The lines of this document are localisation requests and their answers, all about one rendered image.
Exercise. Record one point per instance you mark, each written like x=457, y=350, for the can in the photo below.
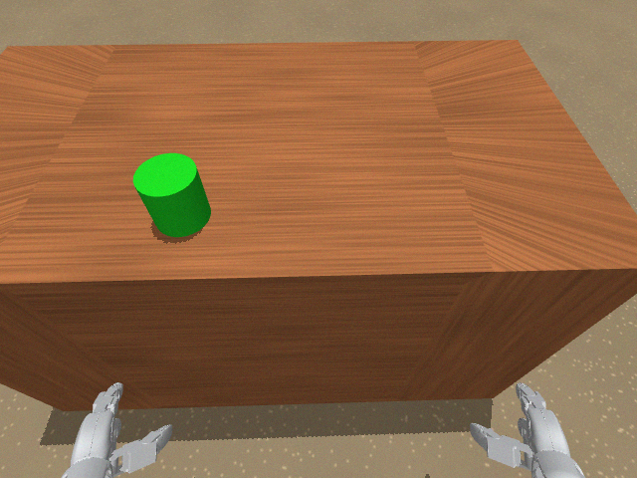
x=171, y=189

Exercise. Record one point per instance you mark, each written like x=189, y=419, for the right robot arm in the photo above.
x=554, y=464

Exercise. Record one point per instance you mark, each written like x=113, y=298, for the left robot hand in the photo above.
x=99, y=431

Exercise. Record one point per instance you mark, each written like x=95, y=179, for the left robot arm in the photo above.
x=90, y=468

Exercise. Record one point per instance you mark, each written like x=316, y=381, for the right robot hand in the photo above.
x=540, y=431

